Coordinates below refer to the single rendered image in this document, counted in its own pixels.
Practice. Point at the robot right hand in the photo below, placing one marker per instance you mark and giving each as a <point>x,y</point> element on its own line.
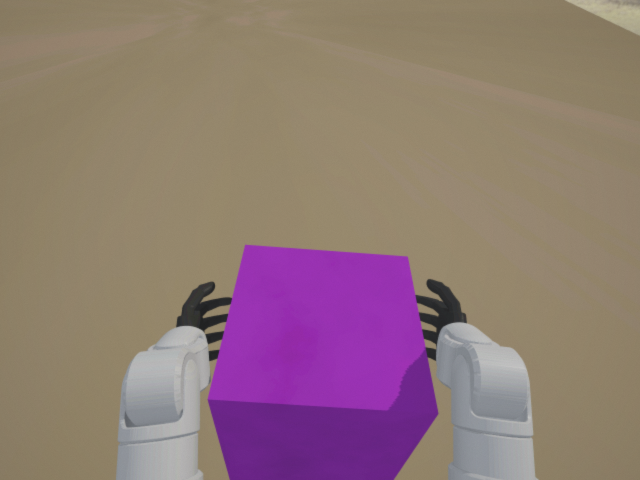
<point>449,312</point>

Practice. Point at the right robot forearm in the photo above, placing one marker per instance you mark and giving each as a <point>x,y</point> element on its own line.
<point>490,406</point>

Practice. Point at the left robot forearm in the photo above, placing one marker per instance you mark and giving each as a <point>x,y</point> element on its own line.
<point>160,408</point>

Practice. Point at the carton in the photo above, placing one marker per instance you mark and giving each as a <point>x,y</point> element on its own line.
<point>322,372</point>

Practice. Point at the robot left hand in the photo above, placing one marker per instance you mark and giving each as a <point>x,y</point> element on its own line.
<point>193,311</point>

